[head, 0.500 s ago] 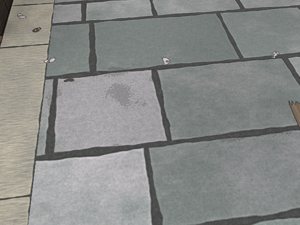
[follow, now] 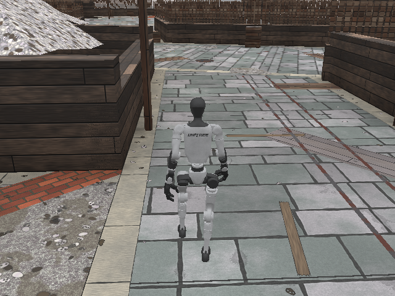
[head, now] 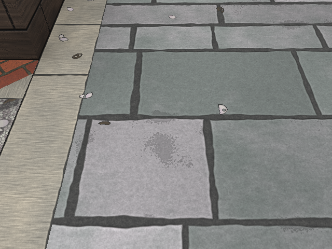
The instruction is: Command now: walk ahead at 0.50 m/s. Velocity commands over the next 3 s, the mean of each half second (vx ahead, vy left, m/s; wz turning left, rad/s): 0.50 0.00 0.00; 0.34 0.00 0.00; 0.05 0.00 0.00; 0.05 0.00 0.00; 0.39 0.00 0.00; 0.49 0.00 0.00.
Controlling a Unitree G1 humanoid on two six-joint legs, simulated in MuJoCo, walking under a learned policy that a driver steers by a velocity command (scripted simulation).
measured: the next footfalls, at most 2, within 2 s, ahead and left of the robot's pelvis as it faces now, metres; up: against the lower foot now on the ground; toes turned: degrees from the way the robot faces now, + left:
left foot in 0.14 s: +0.25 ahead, +0.11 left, +0.00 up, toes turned +4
right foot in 0.70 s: +0.55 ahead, -0.07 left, +0.00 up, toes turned -5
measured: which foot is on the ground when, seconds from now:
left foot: up 0.00-0.12, down 0.14-0.72, up 0.74-1.00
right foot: down 0.00-0.16, up 0.18-0.68, down 0.70-1.00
